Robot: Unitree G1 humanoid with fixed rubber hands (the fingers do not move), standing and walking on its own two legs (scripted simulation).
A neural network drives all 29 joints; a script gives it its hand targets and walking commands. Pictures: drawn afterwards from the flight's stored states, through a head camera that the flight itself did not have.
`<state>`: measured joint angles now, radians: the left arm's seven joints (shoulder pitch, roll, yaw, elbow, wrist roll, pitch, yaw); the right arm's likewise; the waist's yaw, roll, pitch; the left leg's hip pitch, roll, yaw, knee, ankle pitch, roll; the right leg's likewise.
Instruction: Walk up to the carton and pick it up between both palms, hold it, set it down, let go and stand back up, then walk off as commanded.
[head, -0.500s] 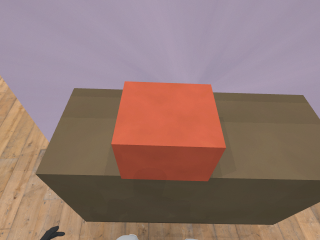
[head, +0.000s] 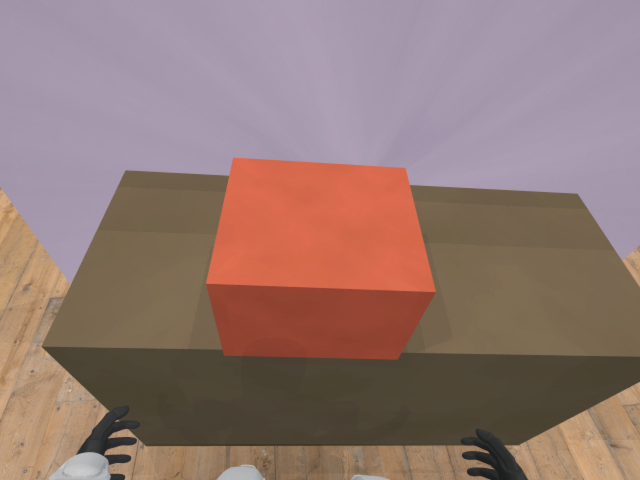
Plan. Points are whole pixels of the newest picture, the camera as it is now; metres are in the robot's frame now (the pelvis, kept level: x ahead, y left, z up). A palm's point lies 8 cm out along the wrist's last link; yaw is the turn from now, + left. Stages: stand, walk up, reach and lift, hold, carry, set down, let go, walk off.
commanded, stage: reach and lift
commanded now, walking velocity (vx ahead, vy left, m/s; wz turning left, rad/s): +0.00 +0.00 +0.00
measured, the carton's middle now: (316, 259) +0.44 +0.01 -0.02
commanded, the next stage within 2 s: none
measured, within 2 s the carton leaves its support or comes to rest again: neither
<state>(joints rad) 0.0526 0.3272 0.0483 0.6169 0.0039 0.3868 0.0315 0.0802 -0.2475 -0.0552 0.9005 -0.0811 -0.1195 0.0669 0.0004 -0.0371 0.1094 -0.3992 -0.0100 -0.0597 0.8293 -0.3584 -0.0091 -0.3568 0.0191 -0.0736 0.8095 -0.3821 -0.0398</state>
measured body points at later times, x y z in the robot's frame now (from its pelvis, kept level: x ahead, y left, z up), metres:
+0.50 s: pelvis -0.02 -0.04 +0.00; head -0.02 -0.01 +0.45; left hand +0.14 +0.24 -0.09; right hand +0.13 -0.27 -0.06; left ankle +0.06 +0.12 -0.70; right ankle +0.04 -0.10 -0.70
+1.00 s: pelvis +0.00 -0.05 +0.01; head +0.00 -0.04 +0.46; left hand +0.19 +0.24 -0.05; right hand +0.18 -0.25 -0.03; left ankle +0.06 +0.12 -0.70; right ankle +0.04 -0.10 -0.70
